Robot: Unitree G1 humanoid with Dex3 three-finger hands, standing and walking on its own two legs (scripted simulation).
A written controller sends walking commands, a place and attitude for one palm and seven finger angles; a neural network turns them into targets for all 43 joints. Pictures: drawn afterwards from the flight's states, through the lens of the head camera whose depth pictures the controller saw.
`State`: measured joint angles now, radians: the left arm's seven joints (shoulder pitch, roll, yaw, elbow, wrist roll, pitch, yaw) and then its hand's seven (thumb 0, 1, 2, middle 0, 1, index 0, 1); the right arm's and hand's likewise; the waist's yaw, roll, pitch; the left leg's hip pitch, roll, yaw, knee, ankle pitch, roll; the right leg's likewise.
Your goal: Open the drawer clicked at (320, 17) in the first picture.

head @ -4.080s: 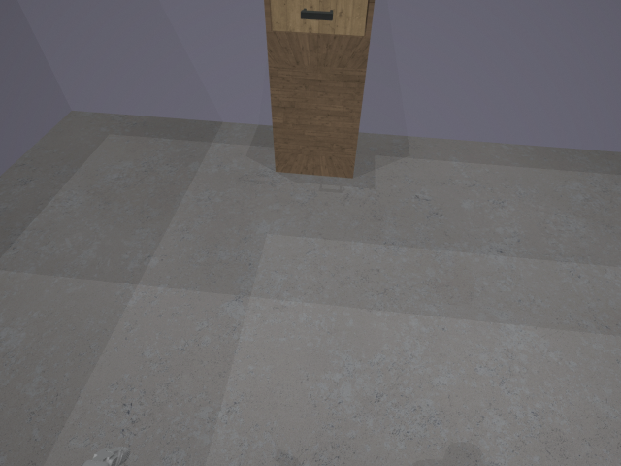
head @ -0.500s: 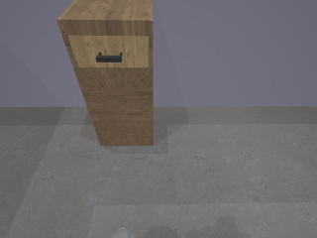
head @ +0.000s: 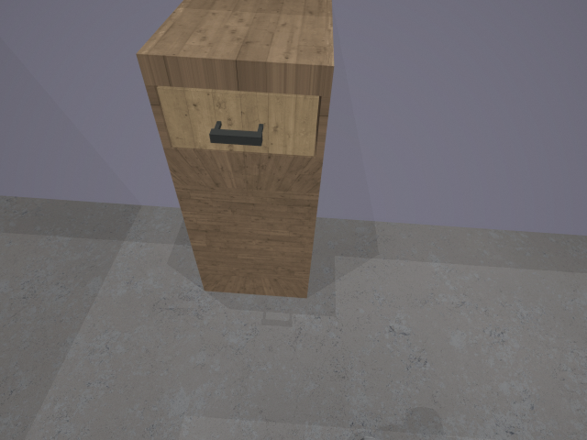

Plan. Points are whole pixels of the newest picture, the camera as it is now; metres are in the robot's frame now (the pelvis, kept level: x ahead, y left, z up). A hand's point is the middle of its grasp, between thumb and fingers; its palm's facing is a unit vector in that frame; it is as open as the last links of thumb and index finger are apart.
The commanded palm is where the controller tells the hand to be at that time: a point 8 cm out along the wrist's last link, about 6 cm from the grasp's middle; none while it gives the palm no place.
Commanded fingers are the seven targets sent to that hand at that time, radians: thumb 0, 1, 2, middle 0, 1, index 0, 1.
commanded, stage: take the last steps up to it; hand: left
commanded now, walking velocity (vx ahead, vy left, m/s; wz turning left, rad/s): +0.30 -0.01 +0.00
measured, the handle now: (238, 131) +0.75 +0.17 +0.00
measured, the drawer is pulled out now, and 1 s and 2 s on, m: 0.00 0.00 0.00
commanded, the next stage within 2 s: come to a stop and stand still in 0.48 s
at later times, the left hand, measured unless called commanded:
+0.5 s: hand out of the picture +0.09 +0.12 -0.18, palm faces +0.13 -0.98 -0.15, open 7.3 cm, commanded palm none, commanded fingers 0.00 0.90 0.90 -0.20 -0.30 -0.20 -0.30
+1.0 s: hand (209, 371) +0.27 +0.16 -0.17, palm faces +0.07 -0.96 -0.27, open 7.3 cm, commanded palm none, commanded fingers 0.00 0.90 0.90 -0.20 -0.30 -0.20 -0.30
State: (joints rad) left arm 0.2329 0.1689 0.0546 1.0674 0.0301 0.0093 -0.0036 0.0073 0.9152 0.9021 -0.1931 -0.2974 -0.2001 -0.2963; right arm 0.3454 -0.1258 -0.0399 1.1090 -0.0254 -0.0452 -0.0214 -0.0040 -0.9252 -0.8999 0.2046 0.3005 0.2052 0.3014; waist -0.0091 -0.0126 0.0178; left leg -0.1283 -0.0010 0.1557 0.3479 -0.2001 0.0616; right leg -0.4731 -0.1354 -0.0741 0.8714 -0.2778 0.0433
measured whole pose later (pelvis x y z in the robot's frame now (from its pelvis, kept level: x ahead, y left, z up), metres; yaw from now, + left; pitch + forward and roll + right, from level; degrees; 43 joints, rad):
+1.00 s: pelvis +0.20 -0.04 -0.01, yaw +1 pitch -2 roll +1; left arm 0.17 0.20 0.05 0.99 0.02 0.04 0.03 0.00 0.91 0.90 -0.19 -0.30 -0.20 -0.30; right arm 0.17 -0.18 -0.06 1.05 -0.03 0.03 -0.04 0.00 -0.92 -0.90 0.21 0.30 0.21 0.30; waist 0.00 0.01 0.08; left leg -0.25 0.08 0.15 0.51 -0.22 -0.02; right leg -0.29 -0.05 -0.05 0.63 -0.30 0.02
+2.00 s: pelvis +0.20 -0.05 -0.01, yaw +4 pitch +1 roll +0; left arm 0.25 0.15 0.02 1.14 0.00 -0.01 0.03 0.02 0.93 0.90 -0.20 -0.30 -0.20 -0.30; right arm 0.30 -0.13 -0.01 1.16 -0.01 0.00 -0.05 0.00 -0.91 -0.90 0.21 0.30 0.21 0.30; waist -0.02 0.03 0.03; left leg -0.10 0.05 0.00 0.42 -0.34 -0.04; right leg -0.19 0.01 -0.07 0.47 -0.30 -0.03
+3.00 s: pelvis +0.18 -0.02 -0.01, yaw +3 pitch +0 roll +1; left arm 0.30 0.13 -0.01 1.11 0.01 0.00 0.02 0.01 0.91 0.90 -0.19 -0.30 -0.20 -0.30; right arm 0.32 -0.13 0.02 1.10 -0.02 -0.02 -0.03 0.00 -0.91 -0.90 0.20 0.30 0.20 0.30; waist 0.01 0.01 0.04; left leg -0.17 -0.01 0.07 0.47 -0.31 0.03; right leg -0.23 -0.05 -0.04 0.52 -0.29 0.02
